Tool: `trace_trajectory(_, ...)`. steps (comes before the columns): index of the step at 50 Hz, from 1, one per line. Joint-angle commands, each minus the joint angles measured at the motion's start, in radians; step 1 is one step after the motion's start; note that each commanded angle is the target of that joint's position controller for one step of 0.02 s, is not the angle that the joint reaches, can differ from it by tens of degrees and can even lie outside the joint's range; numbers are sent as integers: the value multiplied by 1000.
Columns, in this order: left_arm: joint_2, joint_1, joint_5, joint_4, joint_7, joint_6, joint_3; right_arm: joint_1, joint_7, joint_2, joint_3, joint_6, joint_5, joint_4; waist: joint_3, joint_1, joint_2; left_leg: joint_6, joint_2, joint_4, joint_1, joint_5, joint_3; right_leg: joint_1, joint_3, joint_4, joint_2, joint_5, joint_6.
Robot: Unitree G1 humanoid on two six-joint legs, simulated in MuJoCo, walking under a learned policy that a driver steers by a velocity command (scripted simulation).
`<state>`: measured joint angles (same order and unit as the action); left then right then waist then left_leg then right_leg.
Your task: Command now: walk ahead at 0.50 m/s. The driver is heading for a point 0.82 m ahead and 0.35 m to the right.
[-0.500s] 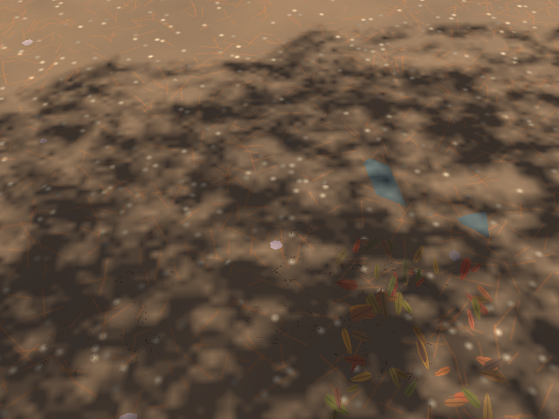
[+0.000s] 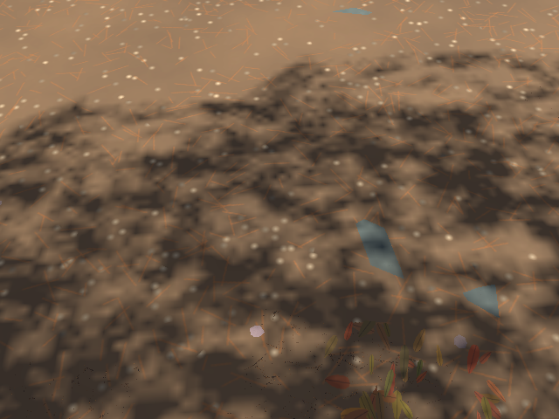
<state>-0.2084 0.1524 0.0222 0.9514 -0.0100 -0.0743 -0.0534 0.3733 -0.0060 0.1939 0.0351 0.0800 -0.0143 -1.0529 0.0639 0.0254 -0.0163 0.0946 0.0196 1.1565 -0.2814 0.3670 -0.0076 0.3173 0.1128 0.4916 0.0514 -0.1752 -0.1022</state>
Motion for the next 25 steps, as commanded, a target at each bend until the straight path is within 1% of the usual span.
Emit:
trace_trajectory(1,-33,114,-8,21,6,-17,-3,30,13,52,17,-8,-22,53,-25,0,53,-12,-97,17,-231,-88,53,-173,-334,-317,-280,108,-115)
trace_trajectory(2,-36,148,-8,36,8,-26,-2,35,19,40,18,-18,-25,54,-29,7,61,-21,-95,-2,-215,-95,41,-160,-307,-323,-270,163,-113)
trace_trajectory(4,-70,196,-11,57,10,-37,-7,-6,27,36,20,-33,-27,72,-16,16,62,-39,-104,-45,-253,-127,19,-155,-257,-340,-254,226,-115)
trace_trajectory(5,-84,213,-10,62,11,-38,-9,-50,29,40,20,-38,-27,89,-4,12,64,-48,-113,-75,-287,-160,10,-157,-240,-355,-248,225,-114)
trace_trajectory(7,-85,249,-11,69,11,-37,-6,-150,32,50,20,-42,-24,125,21,-7,68,-63,-126,-159,-352,-233,-10,-176,-215,-373,-233,250,-106)
trace_trajectory(10,-73,306,-13,79,11,-33,3,-289,33,46,13,-38,-16,176,40,-42,69,-82,-116,-337,-358,-321,-39,-201,-197,-369,-208,327,-94)
trace_trajectory(12,-84,349,-12,88,14,-31,2,-353,33,40,7,-36,-12,199,36,-64,78,-87,-96,-431,-347,-354,-50,-245,-207,-351,-210,367,-93)
trace_trajectory(15,-97,389,-5,96,21,-24,-1,-429,29,51,4,-29,-7,232,34,-89,85,-85,-73,-514,-354,-346,-49,-335,-241,-304,-230,415,-109)
trace_trajectory(16,-102,391,-2,95,24,-21,-3,-447,28,59,5,-25,-6,244,35,-90,87,-80,-69,-535,-352,-326,-43,-361,-256,-284,-240,436,-113)
trace_trajectory(17,-110,385,1,93,27,-19,-6,-452,27,68,7,-19,-4,254,33,-84,92,-72,-64,-556,-338,-298,-37,-380,-271,-262,-251,463,-111)
trace_trajectory(18,-119,370,3,88,29,-17,-10,-435,25,79,10,-12,-2,258,26,-68,95,-62,-56,-582,-298,-265,-32,-387,-279,-233,-256,499,-103)
trace_trajectory(19,-129,343,5,81,30,-16,-15,-385,21,91,15,-5,0,249,9,-39,100,-50,-39,-617,-212,-227,-32,-373,-277,-185,-252,562,-88)
trace_trajectory(20,-139,320,2,74,28,-16,-19,-289,15,110,25,4,-1,223,-36,2,97,-35,-10,-659,-77,-206,-43,-352,-268,-86,-232,647,-71)
trace_trajectory(21,-133,299,-5,65,22,-16,-19,-130,4,141,40,17,-11,177,-127,71,54,-10,-22,-717,144,-253,-34,-279,-229,99,-179,613,-50)
trace_trajectory(22,-90,290,-19,24,18,-19,-9,38,-12,223,63,27,-39,161,-272,123,-40,36,-241,-730,403,-150,185,-96,-188,378,-114,319,-30)
trace_trajectory(23,10,408,-55,-1,23,-11,5,45,-7,310,83,17,-51,173,-382,58,-262,142,-496,-828,612,-104,603,228,-103,677,40,-350,2)
trace_trajectory(24,-93,376,-24,15,28,3,-19,-26,-2,226,70,-1,-27,190,-316,37,-121,137,-460,-873,510,-5,640,295,-175,774,-25,-324,-12)
trace_trajectory(25,-94,306,-15,5,21,7,-26,-113,-1,146,48,0,-19,203,-168,10,-45,109,-419,-895,366,1,477,312,-181,769,-67,-230,-11)
